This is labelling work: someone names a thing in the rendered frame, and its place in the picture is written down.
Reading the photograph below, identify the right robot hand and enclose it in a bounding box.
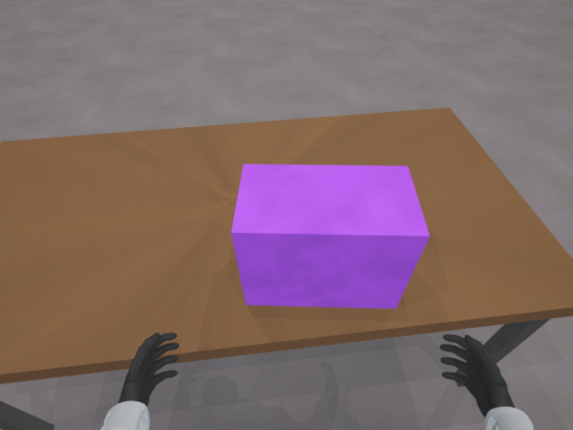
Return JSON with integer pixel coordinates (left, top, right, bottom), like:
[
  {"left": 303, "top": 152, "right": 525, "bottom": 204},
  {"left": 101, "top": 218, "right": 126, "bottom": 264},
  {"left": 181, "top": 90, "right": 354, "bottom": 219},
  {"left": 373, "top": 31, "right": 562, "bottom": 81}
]
[{"left": 440, "top": 334, "right": 515, "bottom": 417}]

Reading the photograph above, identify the left robot forearm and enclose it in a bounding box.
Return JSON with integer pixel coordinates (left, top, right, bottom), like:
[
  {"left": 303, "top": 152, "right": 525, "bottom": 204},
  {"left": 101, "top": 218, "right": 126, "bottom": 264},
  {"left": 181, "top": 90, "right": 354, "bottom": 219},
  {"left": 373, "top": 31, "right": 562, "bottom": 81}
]
[{"left": 99, "top": 400, "right": 150, "bottom": 430}]

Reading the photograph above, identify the carton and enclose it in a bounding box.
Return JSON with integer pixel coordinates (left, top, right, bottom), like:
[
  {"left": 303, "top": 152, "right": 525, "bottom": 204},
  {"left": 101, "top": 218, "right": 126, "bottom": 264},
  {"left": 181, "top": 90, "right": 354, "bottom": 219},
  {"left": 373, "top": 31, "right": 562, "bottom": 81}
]
[{"left": 231, "top": 164, "right": 430, "bottom": 309}]

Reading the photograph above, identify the table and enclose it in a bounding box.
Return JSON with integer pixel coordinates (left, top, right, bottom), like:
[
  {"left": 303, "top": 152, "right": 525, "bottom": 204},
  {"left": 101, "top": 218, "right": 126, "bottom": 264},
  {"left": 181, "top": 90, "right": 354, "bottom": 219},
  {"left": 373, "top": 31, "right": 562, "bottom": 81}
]
[{"left": 0, "top": 107, "right": 573, "bottom": 430}]

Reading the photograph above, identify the left robot hand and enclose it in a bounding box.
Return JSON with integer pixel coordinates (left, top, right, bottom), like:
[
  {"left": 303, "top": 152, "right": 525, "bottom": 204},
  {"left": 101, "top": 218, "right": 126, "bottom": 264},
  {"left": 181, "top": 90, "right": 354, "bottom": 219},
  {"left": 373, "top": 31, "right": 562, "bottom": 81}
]
[{"left": 118, "top": 332, "right": 179, "bottom": 407}]

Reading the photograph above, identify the right robot forearm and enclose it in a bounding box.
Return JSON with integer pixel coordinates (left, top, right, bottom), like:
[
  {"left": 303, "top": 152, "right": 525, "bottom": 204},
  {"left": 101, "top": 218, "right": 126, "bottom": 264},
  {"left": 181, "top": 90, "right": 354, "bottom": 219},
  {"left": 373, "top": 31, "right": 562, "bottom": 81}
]
[{"left": 483, "top": 407, "right": 534, "bottom": 430}]

